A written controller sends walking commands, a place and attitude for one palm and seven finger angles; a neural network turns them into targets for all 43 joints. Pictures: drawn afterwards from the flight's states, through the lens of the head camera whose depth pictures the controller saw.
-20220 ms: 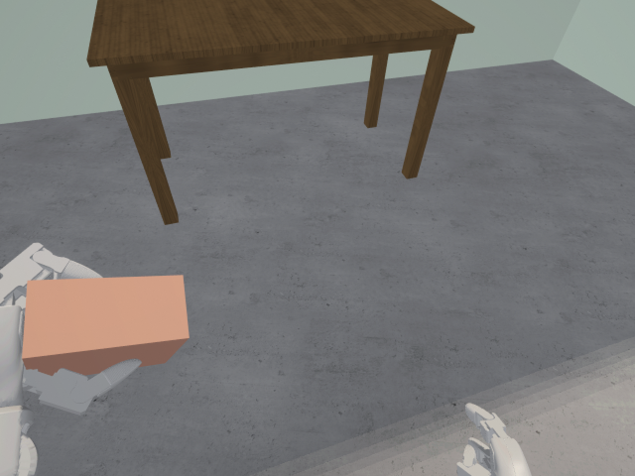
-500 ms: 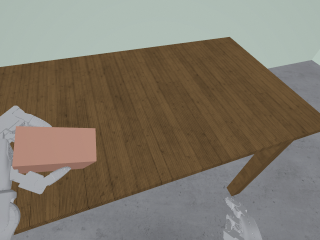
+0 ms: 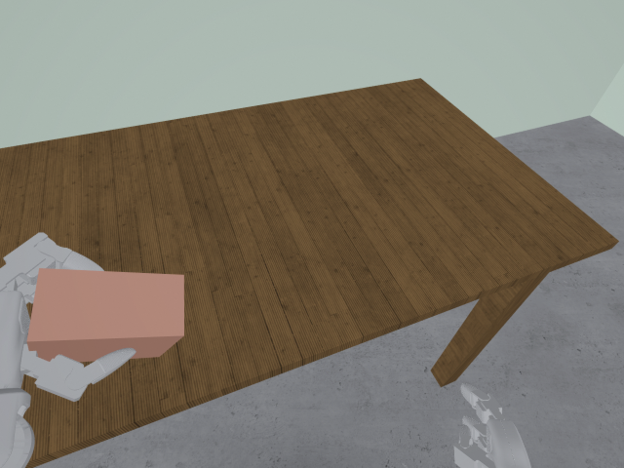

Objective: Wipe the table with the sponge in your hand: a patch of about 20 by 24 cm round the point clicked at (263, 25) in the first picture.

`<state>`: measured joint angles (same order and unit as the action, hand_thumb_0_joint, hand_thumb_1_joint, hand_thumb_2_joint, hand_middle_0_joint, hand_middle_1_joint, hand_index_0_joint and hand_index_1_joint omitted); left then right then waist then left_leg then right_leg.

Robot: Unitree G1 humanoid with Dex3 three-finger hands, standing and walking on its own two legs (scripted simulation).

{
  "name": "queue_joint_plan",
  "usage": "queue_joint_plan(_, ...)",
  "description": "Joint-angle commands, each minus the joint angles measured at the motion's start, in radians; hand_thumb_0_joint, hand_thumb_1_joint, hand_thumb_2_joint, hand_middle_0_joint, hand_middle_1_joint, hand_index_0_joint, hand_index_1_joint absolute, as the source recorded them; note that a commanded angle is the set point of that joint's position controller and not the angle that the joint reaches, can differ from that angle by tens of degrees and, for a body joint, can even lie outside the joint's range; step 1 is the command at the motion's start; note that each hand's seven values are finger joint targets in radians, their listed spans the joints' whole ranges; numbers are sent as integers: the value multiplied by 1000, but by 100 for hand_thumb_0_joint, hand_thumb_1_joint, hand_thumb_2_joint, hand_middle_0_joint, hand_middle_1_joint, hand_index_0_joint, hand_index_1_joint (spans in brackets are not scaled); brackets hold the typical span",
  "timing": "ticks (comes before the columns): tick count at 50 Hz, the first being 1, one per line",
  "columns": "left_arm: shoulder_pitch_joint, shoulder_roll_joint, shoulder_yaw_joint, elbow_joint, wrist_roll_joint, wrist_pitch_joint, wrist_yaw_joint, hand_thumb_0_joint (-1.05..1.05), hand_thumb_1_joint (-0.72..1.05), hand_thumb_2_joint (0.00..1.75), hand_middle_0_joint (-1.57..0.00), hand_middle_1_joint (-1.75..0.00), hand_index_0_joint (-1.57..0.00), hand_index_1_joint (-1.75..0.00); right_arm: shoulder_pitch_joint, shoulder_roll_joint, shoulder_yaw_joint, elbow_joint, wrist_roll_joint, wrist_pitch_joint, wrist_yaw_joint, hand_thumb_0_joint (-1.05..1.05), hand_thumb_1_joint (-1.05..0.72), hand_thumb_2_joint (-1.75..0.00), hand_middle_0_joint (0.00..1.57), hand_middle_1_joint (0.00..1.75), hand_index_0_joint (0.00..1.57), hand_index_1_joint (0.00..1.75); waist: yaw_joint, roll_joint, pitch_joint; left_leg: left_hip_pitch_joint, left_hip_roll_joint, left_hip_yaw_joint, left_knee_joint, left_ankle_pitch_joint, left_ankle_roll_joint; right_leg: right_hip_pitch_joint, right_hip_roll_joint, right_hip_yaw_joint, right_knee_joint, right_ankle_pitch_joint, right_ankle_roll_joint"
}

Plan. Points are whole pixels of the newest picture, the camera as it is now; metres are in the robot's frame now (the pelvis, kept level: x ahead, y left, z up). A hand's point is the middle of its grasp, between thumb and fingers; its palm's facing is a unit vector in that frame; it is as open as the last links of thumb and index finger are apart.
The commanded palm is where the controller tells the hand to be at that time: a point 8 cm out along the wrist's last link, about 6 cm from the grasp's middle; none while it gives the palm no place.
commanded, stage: come to a stop and stand still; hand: left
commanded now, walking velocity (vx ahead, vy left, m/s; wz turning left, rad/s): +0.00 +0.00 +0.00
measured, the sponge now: (130, 319) +0.23 +0.22 +0.12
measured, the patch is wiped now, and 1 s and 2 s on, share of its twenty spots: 0.00 0.00 0.00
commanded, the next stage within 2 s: look again from close up in 1.30 s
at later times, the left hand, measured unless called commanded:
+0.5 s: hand (56, 260) +0.25 +0.27 +0.19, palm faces +0.46 -0.79 -0.40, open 10.4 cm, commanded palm +0.17 +0.28 +0.17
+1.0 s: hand (44, 329) +0.19 +0.26 +0.17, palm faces +0.41 -0.83 -0.37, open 10.4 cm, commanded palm +0.14 +0.29 +0.17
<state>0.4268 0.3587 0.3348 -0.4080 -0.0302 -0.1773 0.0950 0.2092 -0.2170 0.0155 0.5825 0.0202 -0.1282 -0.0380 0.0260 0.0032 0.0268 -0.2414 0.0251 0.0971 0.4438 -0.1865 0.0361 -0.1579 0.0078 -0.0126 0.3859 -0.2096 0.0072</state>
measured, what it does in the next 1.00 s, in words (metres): stands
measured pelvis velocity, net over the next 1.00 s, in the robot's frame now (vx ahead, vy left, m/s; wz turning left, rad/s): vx -0.01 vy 0.00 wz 0.02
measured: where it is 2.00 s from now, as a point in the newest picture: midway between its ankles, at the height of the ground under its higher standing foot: outside the picture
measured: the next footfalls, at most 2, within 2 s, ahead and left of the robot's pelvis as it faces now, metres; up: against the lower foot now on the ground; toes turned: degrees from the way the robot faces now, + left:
none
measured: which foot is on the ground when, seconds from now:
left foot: down 0.00-1.00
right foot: down 0.00-1.00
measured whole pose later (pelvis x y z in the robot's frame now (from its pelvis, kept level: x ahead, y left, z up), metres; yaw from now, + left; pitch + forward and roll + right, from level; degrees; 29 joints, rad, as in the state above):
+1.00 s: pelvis -0.01 +0.00 +0.00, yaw +1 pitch -1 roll -1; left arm 0.43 0.39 0.36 -0.47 -0.07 -0.20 0.10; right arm 0.17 -0.19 0.05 0.56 0.02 -0.14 -0.02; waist 0.04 -0.01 0.02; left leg -0.29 0.01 0.08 0.47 -0.18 0.04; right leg -0.20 -0.01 -0.03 0.43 -0.22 0.02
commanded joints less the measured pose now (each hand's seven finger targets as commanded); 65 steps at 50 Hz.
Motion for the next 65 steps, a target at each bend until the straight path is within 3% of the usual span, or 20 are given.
queue_joint_plan(1, -129, 175, 98, -245, -14, -65, 20, 0, 10, 130, -120, -160, -120, -160, -105, -111, -47, -171, 0, -58, -13, 0, -90, -90, 20, 30, 20, 30, -13, 35, -99, 96, 65, -125, -67, -7, -9, -70, -90, 107, -91, 87, -45)
queue_joint_plan(13, -43, 185, 129, -255, -27, -56, 24, 0, 10, 130, -120, -160, -120, -160, -91, -111, -50, -171, 4, -52, -16, 0, -90, -90, 20, 30, 20, 30, -10, 43, -142, 130, 77, -122, -54, 117, -7, -39, -91, 96, -52, 196, -40)
queue_joint_plan(14, -989, 975, 461, -625, -12, -218, 38, 0, 10, 130, -120, -160, -120, -160, 16, -151, 69, -239, 77, -31, -86, 0, -90, -90, 20, 30, 20, 30, -39, 242, -108, -66, 41, -126, -71, -78, 10, 0, -39, 25, 59, -57, 37)
queue_joint_plan(15, -549, 438, 371, -123, 19, -142, 31, 0, 10, 130, -120, -160, -120, -160, -37, -59, -18, -192, 28, -63, -75, 0, -90, -90, 20, 30, 20, 30, -13, 10, -70, -19, 103, -151, -43, -110, -6, -162, -81, 10, 25, -204, -14)
queue_joint_plan(16, -416, 371, 288, -76, 2, -111, 30, 0, 10, 130, -120, -160, -120, -160, -91, -105, -12, -147, -15, -66, -32, 0, -90, -90, 20, 30, 20, 30, -10, -90, -34, 18, 68, -122, -73, -147, -18, -169, -51, 44, -34, -159, -38)
queue_joint_plan(18, -291, 354, 232, -69, -18, -113, 25, 0, 10, 130, -120, -160, -120, -160, -46, -160, -42, -158, -23, -77, -7, 0, -90, -90, 20, 30, 20, 30, 2, -61, -130, 50, 39, -116, 37, -81, -14, -177, -120, 147, -63, -37, -75)
queue_joint_plan(19, -210, 305, 202, -75, -31, -109, 18, 0, 10, 130, -120, -160, -120, -160, -65, -163, -43, -150, -23, -78, 10, 0, -90, -90, 20, 30, 20, 30, 2, 12, -203, 105, 43, -115, 37, -40, -16, -159, -122, 146, -12, 3, -82)
queue_joint_plan(22, 2, 184, 98, -232, -53, -119, 13, 0, 10, 130, -120, -160, -120, -160, 3, -159, -49, -162, -9, -90, 53, 0, -90, -90, 20, 30, 20, 30, 22, 34, -213, 92, 51, -114, 41, 165, -6, -76, -124, 103, 35, 237, -63)
queue_joint_plan(25, 15, 181, 91, -261, -50, -116, 26, 0, 10, 130, -120, -160, -120, -160, -13, -159, -53, -142, -4, -94, 61, 0, -90, -90, 20, 30, 20, 30, 14, 18, -196, 129, 81, -137, 9, 331, -8, -92, -93, 37, 86, 260, -29)
queue_joint_plan(29, -151, 353, 236, -304, -39, -119, 49, 0, 10, 130, -120, -160, -120, -160, -85, -166, -52, -137, -8, -75, 33, 0, -90, -90, 20, 30, 20, 30, -1, 12, -197, 101, 83, -158, -12, 293, -25, -75, -93, 40, 102, 226, -24)
queue_joint_plan(30, -143, 297, 204, -279, -37, -119, 46, 0, 10, 130, -120, -160, -120, -160, -72, -144, -44, -126, -15, -67, 26, 0, -90, -90, 20, 30, 20, 30, -2, 26, -178, 79, 88, -157, -12, 305, -18, -66, -92, 18, 100, 229, -25)
queue_joint_plan(34, -173, 349, 215, -409, -48, -104, 49, 0, 10, 130, -120, -160, -120, -160, -89, -139, -43, -140, -5, -80, 26, 0, -90, -90, 20, 30, 20, 30, 9, 231, -242, 133, 88, -162, 9, 408, -31, -53, -94, 17, 124, 176, -33)
queue_joint_plan(37, -90, 273, 161, -437, -57, -106, 42, 0, 10, 130, -120, -160, -120, -160, -70, -127, -40, -135, -6, -95, 36, 0, -90, -90, 20, 30, 20, 30, 7, 199, -251, 147, 105, -162, 25, 429, -20, -49, -92, 3, 96, 154, -33)
queue_joint_plan(43, -24, 180, 129, -292, -52, -79, 27, 0, 10, 130, -120, -160, -120, -160, -79, -139, -47, -149, 0, -84, 20, 0, -90, -90, 20, 30, 20, 30, -20, 23, -161, 88, 105, -162, -34, 123, -30, -70, -95, 40, 15, 162, -31)
queue_joint_plan(48, -98, 169, 121, -170, -44, -50, 14, 0, 10, 130, -120, -160, -120, -160, -90, -126, -33, -171, 2, -53, -6, 0, -90, -90, 20, 30, 20, 30, -28, -7, -79, 46, 108, -168, -104, -125, -25, -128, -87, 64, -56, 0, -25)
queue_joint_plan(57, -169, 171, 73, -357, -14, -49, 31, 0, 10, 130, -120, -160, -120, -160, -119, -116, -15, -205, -5, -77, -17, 0, -90, -90, 20, 30, 20, 30, -14, 136, -117, 20, 93, -170, -138, -244, -11, -71, -73, 60, -51, -68, -35)
queue_joint_plan(59, -144, 240, 132, -376, -7, -48, 43, 0, 10, 130, -120, -160, -120, -160, -132, -124, -18, -201, -4, -81, -18, 0, -90, -90, 20, 30, 20, 30, -8, 140, -130, 36, 91, -169, -128, -227, -18, -72, -76, 61, -51, -72, -37)
queue_joint_plan(60, -120, 185, 99, -365, -12, -53, 41, 0, 10, 130, -120, -160, -120, -160, -119, -114, -11, -195, -14, -81, -17, 0, -90, -90, 20, 30, 20, 30, -9, 119, -125, 18, 93, -171, -130, -228, -14, -65, -71, 48, -50, -53, -37)
queue_joint_plan(64, -69, 221, 150, -288, -17, -49, 46, 0, 10, 130, -120, -160, -120, -160, -113, -125, -23, -185, -5, -82, -22, 0, -90, -90, 20, 30, 20, 30, -16, 102, -98, 46, 94, -174, -115, -191, -27, -114, -81, 67, -69, -74, -41)
queue_joint_plan(65, -64, 162, 106, -263, -21, -52, 39, 0, 10, 130, -120, -160, -120, -160, -97, -122, -20, -178, -12, -77, -21, 0, -90, -90, 20, 30, 20, 30, -20, 83, -86, 31, 100, -172, -118, -211, -23, -120, -73, 57, -74, -73, -38)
